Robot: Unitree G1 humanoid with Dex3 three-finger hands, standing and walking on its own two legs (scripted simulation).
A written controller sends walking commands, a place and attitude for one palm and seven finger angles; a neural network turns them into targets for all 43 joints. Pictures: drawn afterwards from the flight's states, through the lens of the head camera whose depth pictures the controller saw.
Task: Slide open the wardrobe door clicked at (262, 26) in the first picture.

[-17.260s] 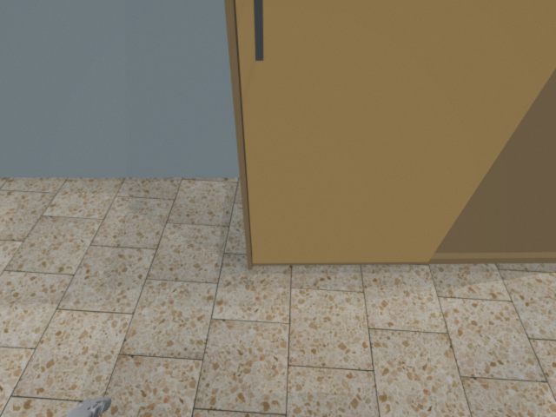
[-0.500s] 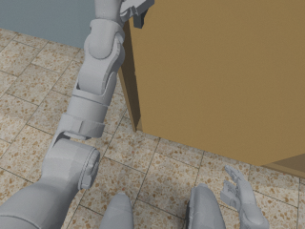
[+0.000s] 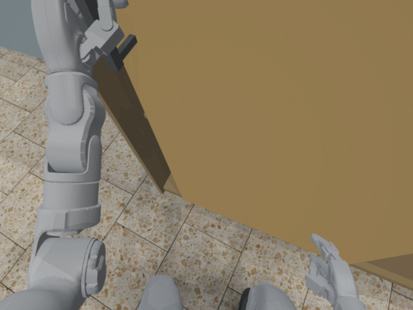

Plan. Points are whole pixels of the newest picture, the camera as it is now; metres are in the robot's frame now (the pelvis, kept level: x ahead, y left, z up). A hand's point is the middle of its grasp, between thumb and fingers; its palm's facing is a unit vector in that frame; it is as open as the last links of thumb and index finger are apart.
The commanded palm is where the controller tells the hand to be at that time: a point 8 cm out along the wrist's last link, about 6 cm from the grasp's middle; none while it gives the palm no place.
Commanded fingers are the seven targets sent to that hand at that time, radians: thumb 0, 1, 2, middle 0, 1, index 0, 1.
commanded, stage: step sideways, sliding the door along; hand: left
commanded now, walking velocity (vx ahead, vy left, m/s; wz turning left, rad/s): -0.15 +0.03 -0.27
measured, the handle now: out of the picture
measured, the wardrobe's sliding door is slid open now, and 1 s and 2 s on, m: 0.12 0.49 0.49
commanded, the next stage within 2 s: stop walking and hold the door there in 1.40 s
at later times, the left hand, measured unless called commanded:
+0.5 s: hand (275, 76) +0.35 +0.00 +0.26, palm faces -0.15 -0.99 +0.02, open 6.2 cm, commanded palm +0.33 -0.02 +0.25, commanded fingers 0.00 0.90 0.90 -0.45 -1.40 -0.45 -1.40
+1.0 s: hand out of the picture +0.32 -0.14 +0.25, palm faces -0.34 -0.92 -0.19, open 7.4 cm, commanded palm +0.32 -0.10 +0.26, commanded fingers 0.00 0.90 0.90 -0.45 -1.40 -0.45 -1.40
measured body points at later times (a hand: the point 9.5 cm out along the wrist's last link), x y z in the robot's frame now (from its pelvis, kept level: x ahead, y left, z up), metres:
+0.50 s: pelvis +0.03 -0.05 +0.01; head +0.14 -0.04 +0.45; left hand +0.35 +0.05 +0.26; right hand +0.27 -0.21 -0.07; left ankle -0.05 +0.07 -0.71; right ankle +0.05 -0.20 -0.67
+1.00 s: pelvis -0.03 -0.12 +0.01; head +0.03 -0.14 +0.45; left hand +0.33 -0.09 +0.26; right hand +0.15 -0.39 -0.07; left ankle +0.02 +0.03 -0.71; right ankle +0.08 -0.21 -0.70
